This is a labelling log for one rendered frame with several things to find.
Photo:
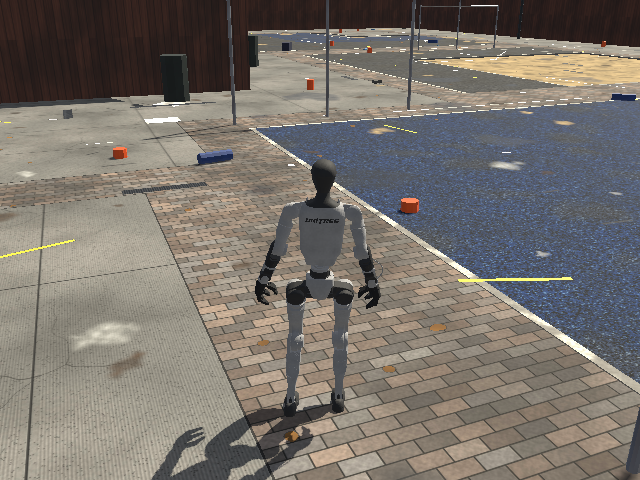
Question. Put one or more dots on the robot left upper arm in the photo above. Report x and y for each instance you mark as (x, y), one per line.
(289, 212)

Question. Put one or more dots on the robot right foot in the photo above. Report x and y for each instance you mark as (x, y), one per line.
(338, 404)

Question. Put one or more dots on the robot torso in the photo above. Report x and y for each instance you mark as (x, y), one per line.
(321, 237)

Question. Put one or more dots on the left robot hand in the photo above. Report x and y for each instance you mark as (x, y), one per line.
(260, 290)

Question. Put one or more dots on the left robot forearm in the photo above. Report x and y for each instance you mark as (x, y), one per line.
(269, 266)

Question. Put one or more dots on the robot right upper arm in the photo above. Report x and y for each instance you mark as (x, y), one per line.
(354, 214)

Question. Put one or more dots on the right robot hand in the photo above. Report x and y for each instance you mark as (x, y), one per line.
(373, 292)

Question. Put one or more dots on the right robot forearm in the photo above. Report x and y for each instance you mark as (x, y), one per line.
(368, 270)

